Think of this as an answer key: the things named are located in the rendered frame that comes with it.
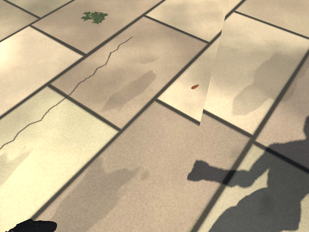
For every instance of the left robot hand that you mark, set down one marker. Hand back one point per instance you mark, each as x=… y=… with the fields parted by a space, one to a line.
x=30 y=225

